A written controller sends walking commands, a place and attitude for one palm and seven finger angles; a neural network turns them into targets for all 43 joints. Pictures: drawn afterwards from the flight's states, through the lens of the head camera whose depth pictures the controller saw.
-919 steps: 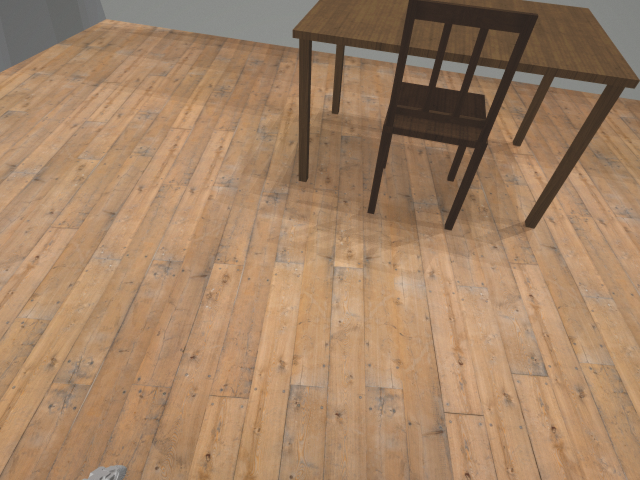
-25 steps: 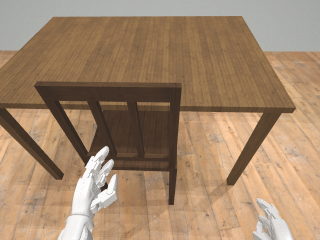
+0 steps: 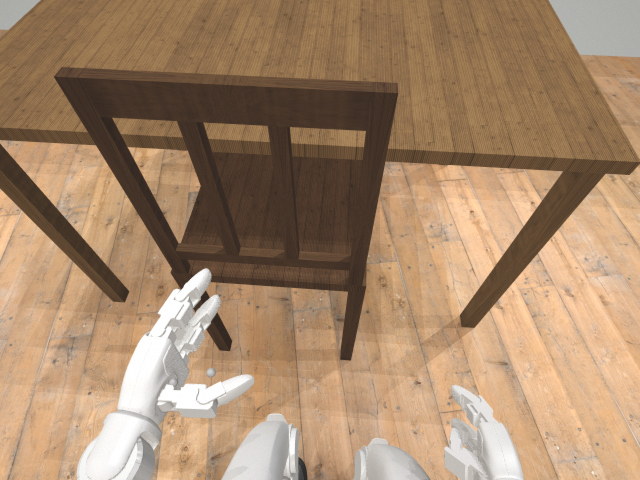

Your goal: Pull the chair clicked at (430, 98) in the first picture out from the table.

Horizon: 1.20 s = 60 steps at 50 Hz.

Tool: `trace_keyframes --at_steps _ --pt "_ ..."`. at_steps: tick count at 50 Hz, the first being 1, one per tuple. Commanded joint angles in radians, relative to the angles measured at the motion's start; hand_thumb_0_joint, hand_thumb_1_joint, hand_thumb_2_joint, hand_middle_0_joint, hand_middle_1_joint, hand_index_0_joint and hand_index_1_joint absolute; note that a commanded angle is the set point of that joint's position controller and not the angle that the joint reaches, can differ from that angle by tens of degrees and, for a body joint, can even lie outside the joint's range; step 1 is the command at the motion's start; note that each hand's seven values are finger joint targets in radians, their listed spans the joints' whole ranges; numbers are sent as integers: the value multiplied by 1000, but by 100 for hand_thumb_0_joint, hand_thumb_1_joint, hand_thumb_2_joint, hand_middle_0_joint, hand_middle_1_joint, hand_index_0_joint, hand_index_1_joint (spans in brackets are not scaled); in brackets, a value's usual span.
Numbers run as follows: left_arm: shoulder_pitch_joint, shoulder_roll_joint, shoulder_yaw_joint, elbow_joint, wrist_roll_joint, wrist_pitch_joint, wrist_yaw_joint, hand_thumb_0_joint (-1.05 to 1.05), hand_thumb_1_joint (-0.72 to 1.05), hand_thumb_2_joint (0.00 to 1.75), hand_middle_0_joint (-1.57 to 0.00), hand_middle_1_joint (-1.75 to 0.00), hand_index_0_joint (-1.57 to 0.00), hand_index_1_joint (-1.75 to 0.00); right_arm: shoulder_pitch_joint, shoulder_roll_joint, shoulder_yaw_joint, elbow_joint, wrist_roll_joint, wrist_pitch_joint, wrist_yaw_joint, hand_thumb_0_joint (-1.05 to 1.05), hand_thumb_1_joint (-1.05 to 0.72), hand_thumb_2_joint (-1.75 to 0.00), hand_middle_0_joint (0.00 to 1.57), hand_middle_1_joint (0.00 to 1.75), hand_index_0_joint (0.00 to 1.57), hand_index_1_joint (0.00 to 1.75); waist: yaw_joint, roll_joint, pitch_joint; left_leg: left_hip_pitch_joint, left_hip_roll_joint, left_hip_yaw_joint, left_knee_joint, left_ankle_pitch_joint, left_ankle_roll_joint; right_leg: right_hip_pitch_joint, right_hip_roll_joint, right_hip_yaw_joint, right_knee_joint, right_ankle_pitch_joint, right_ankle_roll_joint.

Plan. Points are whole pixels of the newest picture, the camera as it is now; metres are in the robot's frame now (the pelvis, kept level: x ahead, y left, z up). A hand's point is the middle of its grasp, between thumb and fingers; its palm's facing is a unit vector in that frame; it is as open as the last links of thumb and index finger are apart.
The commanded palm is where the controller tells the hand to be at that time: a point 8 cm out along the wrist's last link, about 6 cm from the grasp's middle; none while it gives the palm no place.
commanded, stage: raise the hand toward the chair's back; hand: left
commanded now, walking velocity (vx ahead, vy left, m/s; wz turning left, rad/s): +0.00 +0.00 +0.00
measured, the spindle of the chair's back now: (215, 197) +0.50 +0.19 +0.02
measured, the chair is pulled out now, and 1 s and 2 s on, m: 0.00 0.00 0.00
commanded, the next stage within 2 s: aim the fingers beside a spindle in 1.28 s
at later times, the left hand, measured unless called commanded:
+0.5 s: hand (125, 342) +0.25 +0.23 +0.06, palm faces +0.05 -1.00 -0.05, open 16.5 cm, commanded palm +0.23 +0.28 +0.05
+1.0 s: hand (106, 339) +0.26 +0.26 +0.05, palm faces -0.05 -1.00 -0.03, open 17.0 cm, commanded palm +0.24 +0.32 +0.06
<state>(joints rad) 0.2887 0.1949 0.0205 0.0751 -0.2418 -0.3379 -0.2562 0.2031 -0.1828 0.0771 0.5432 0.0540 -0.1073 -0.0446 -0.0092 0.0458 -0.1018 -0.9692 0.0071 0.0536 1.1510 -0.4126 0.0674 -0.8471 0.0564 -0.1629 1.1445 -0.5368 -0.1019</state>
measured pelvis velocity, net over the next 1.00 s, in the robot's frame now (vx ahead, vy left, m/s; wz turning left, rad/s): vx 0.02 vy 0.06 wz -0.01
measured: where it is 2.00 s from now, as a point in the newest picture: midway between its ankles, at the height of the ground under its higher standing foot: outside the picture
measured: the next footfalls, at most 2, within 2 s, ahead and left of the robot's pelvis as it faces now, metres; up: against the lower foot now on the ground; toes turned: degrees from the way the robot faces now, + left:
none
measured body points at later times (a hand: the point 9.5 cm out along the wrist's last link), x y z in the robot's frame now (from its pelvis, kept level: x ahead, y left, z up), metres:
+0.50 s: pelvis +0.02 +0.04 +0.02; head +0.08 +0.05 +0.46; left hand +0.24 +0.28 +0.07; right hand +0.22 -0.20 -0.05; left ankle +0.08 +0.08 -0.64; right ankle +0.02 -0.05 -0.64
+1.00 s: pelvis +0.02 +0.06 +0.02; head +0.08 +0.08 +0.47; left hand +0.26 +0.31 +0.06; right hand +0.18 -0.20 -0.05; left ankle +0.08 +0.08 -0.64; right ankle +0.02 -0.05 -0.64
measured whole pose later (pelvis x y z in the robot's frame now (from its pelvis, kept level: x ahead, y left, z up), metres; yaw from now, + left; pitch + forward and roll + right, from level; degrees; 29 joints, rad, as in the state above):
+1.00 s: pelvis +0.02 +0.06 +0.02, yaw +0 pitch +13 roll -5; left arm 0.27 0.29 0.19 0.14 -0.28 -0.37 -0.30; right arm 0.25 -0.28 0.03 0.54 0.04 -0.16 -0.03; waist -0.03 0.04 -0.10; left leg -0.86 -0.03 0.08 1.03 -0.40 0.12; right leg -0.73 0.03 -0.13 0.99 -0.48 -0.03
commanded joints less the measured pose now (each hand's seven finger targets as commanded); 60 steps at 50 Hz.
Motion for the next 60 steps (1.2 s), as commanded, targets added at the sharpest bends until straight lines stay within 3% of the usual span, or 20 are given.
trace_keyframes --at_steps 1,4,6,8,12,13,16,20,23,26,28,32,36,41,45,47,51,54,57,60 --pt "78 135 213 -303 -40 -63 153 0 -8 48 -10 -15 -10 -15 -98 -139 -102 -188 -7 -55 -24 0 -90 -90 20 30 20 30 49 -63 -280 208 14 -112 -192 97 -28 207 -57 225 -295 110 101" --pt "56 96 134 -303 9 -171 185 0 -15 45 -10 -14 -10 -14 -66 -145 -108 -152 -23 -75 -3 0 -90 -90 20 30 20 30 1 -9 -201 204 24 -114 -184 100 -31 92 -43 186 -256 118 83" --pt "21 86 83 -229 35 -225 159 0 -20 43 -9 -13 -9 -13 -55 -165 -112 -130 -28 -88 6 0 -90 -90 20 30 20 30 -37 -42 -148 163 24 -123 -155 63 -26 26 -43 197 -249 78 91" --pt "16 86 58 -167 32 -251 106 0 -24 41 -9 -12 -9 -12 -38 -189 -117 -128 -23 -100 8 0 -90 -90 20 30 20 30 -52 -46 -153 142 22 -126 -137 22 -26 4 -49 213 -254 24 96" --pt "48 140 102 -192 -15 -213 28 0 -34 37 -8 -11 -8 -11 -25 -214 -128 -159 0 -111 -5 0 -90 -90 20 30 20 30 -18 2 -257 243 20 -126 -185 51 -25 74 -49 201 -280 49 97" --pt "42 158 126 -236 -28 -199 29 0 -36 36 -7 -10 -7 -10 -24 -215 -129 -165 0 -112 -8 0 -90 -90 20 30 20 30 -7 24 -301 283 20 -131 -208 69 -27 98 -46 180 -275 75 91" --pt "56 209 208 -303 -36 -178 77 0 -43 33 -7 -9 -7 -9 -23 -208 -131 -162 -6 -108 -14 0 -90 -90 20 30 20 30 21 62 -334 380 28 -154 -252 158 -40 113 -30 124 -249 165 72" --pt "32 142 167 -260 -20 -189 129 0 -50 30 -6 -8 -6 -8 -26 -196 -124 -150 -20 -96 -4 0 -90 -90 20 30 20 30 -11 43 -231 399 43 -188 -267 164 -58 32 -27 90 -234 160 68" --pt "11 123 128 -156 -1 -183 90 0 -50 30 -6 -8 -6 -8 -18 -212 -121 -146 -22 -88 3 0 -90 -90 20 30 20 30 -37 15 -174 371 46 -202 -258 123 -60 -19 -28 86 -228 136 71" --pt "-16 145 125 -117 -2 -154 23 0 -50 30 -6 -8 -6 -8 -14 -230 -119 -161 -15 -80 2 0 -90 -90 20 30 20 30 -36 6 -187 383 48 -223 -276 87 -62 -14 -26 91 -232 121 71" --pt "-48 175 150 -156 -21 -137 -13 0 -50 30 -6 -8 -6 -8 -11 -234 -120 -174 -8 -80 -3 0 -90 -90 20 30 20 30 -29 21 -236 424 48 -229 -287 98 -65 16 -25 95 -247 131 71" --pt "-76 235 232 -261 -48 -138 -7 0 -50 30 -6 -8 -6 -8 -7 -228 -114 -173 -13 -85 -7 0 -90 -90 20 30 20 30 -2 90 -297 539 65 -282 -323 175 -98 17 -24 92 -237 158 71" --pt "-83 236 256 -222 -45 -159 19 0 -50 30 -6 -8 -6 -8 -8 -227 -113 -147 -19 -84 -4 0 -90 -90 20 30 20 30 -9 80 -232 539 79 -325 -350 136 -119 -38 -23 89 -219 133 75" --pt "-81 188 214 -69 -49 -116 -43 0 -50 30 -6 -8 -6 -8 -3 -243 -115 -147 -6 -85 -7 0 -90 -90 20 30 20 30 -34 6 -190 450 60 -282 -341 40 -91 -4 -25 87 -252 107 76" --pt "-93 213 223 -139 -66 -97 -72 0 -50 30 -6 -8 -6 -8 3 -253 -123 -162 0 -105 -7 0 -90 -90 20 30 20 30 -16 35 -266 518 69 -310 -358 80 -100 17 -28 91 -257 123 80" --pt "-86 240 247 -182 -67 -109 -54 0 -50 30 -6 -8 -6 -8 5 -251 -122 -158 -6 -113 -2 0 -90 -90 20 30 20 30 -8 66 -261 532 70 -318 -371 84 -108 11 -27 92 -257 118 78" --pt "-68 274 293 -191 -55 -153 1 0 -50 30 -6 -8 -6 -8 6 -242 -121 -138 -17 -119 5 0 -90 -90 20 30 20 30 -2 59 -218 496 65 -303 -373 67 -107 7 -24 88 -249 108 72" --pt "-68 242 273 -177 -49 -174 17 0 -50 30 -6 -8 -6 -8 5 -239 -121 -137 -19 -119 12 0 -90 -90 20 30 20 30 -6 98 -215 489 65 -297 -359 69 -110 -10 -29 84 -232 106 71" --pt "-57 214 241 -121 -49 -159 -1 0 -50 30 -6 -8 -6 -8 2 -244 -122 -139 -14 -115 14 0 -90 -90 20 30 20 30 -22 55 -192 456 61 -283 -353 27 -96 -6 -29 85 -247 94 74" --pt "-74 221 229 -139 -55 -140 -26 0 -50 30 -6 -8 -6 -8 -2 -251 -122 -150 -8 -119 10 0 -90 -90 20 30 20 30 -21 65 -221 469 61 -291 -357 5 -95 0 -31 92 -253 91 75"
